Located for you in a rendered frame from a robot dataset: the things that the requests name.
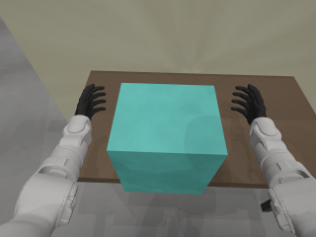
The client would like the table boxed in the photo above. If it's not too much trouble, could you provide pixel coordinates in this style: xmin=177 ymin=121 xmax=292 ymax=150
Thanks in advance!
xmin=74 ymin=70 xmax=316 ymax=212

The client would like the robot right hand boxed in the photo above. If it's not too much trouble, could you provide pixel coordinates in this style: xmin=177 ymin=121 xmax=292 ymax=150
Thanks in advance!
xmin=231 ymin=84 xmax=267 ymax=125

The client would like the robot right upper arm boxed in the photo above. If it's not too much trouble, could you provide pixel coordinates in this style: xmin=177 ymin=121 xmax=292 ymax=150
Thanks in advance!
xmin=268 ymin=177 xmax=316 ymax=237

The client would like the carton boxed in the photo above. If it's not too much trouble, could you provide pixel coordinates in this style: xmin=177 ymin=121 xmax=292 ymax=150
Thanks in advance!
xmin=107 ymin=83 xmax=228 ymax=195

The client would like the robot left hand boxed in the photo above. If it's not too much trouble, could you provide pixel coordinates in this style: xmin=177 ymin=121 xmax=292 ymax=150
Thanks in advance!
xmin=75 ymin=83 xmax=107 ymax=120

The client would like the robot left upper arm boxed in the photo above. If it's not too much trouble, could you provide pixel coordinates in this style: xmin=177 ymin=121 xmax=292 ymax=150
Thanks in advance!
xmin=0 ymin=173 xmax=79 ymax=237

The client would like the left robot forearm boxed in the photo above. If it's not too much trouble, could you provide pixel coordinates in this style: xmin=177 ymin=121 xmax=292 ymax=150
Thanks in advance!
xmin=13 ymin=115 xmax=92 ymax=217

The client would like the right robot forearm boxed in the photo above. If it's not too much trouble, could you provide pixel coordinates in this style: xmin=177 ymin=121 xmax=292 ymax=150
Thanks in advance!
xmin=249 ymin=117 xmax=316 ymax=189

